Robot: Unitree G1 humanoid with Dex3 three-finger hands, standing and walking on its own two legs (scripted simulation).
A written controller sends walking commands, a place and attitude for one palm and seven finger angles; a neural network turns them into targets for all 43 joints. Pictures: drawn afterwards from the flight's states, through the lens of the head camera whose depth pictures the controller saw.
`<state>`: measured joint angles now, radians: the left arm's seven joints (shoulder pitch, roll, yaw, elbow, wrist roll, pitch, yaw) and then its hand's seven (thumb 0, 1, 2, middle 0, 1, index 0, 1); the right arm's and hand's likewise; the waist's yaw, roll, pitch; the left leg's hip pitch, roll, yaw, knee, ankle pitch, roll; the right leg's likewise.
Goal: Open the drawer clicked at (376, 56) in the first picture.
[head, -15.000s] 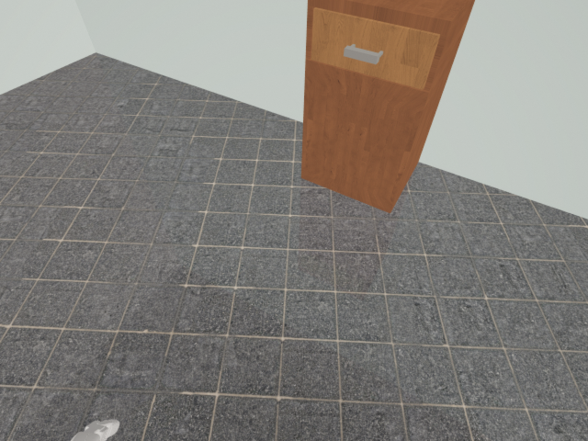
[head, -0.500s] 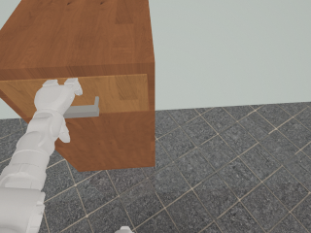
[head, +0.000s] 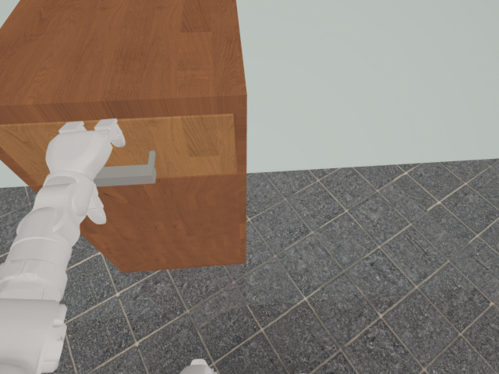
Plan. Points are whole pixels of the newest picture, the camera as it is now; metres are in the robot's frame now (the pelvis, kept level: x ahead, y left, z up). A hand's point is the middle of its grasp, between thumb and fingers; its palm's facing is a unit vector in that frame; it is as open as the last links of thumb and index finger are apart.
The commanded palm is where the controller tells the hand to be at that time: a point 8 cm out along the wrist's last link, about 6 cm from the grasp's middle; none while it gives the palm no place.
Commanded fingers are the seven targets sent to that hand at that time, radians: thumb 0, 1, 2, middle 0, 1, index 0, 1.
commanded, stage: re-aim the fingers above the handle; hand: left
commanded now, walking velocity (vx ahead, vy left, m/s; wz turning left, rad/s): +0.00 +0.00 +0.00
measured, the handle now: (124, 166) +0.50 +0.25 -0.02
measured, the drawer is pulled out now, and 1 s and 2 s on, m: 0.00 0.00 0.00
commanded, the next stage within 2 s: lower the fingers behind the handle in 1.54 s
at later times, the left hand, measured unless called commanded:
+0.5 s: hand (96, 174) +0.44 +0.26 +0.04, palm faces -0.05 -0.03 -1.00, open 13.8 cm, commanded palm +0.42 +0.26 +0.10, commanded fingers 0.00 -0.50 0.30 -0.30 -1.20 -0.30 -1.20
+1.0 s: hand (97, 170) +0.45 +0.26 +0.04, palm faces -0.05 -0.03 -1.00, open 13.8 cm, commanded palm +0.42 +0.26 +0.10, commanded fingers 0.00 -0.50 0.30 -0.30 -1.20 -0.30 -1.20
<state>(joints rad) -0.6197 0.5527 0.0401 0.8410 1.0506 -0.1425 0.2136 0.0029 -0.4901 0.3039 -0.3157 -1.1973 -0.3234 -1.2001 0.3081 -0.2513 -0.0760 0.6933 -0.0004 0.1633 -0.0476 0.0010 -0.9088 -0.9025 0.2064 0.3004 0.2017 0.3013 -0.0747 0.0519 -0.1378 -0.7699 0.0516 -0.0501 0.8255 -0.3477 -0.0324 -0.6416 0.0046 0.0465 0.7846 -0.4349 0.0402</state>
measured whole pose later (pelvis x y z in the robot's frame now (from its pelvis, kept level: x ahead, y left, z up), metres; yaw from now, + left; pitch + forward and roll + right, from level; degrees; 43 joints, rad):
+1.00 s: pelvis +0.00 +0.00 +0.00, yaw +0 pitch +17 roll -2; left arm -0.65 0.56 0.05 0.88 1.06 -0.10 0.22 0.00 -0.49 0.30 -0.32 -1.20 -0.32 -1.20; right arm 0.32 -0.25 -0.07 0.69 0.00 0.15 -0.05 0.00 -0.91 -0.90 0.21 0.30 0.20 0.30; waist -0.08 0.05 -0.14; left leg -0.78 0.06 -0.05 0.83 -0.34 -0.03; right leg -0.66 0.01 0.05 0.79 -0.43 0.04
